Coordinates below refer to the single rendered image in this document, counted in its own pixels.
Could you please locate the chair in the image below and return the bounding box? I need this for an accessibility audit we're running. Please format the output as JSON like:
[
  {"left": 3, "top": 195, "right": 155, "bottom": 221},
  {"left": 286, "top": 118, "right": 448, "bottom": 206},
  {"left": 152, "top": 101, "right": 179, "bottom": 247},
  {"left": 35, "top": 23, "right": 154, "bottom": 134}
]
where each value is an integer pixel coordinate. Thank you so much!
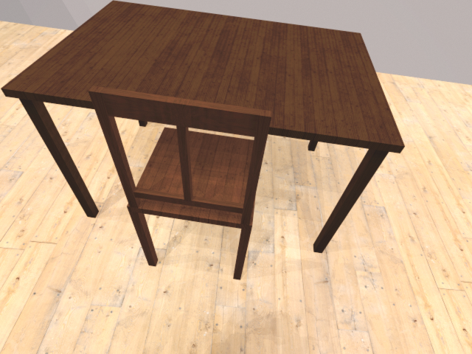
[{"left": 88, "top": 86, "right": 272, "bottom": 280}]

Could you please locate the table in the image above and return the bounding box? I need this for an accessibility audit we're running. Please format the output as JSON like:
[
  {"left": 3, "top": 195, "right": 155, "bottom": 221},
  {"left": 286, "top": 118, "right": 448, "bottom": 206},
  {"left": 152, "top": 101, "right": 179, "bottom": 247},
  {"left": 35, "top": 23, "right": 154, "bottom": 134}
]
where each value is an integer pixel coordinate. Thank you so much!
[{"left": 1, "top": 0, "right": 405, "bottom": 253}]

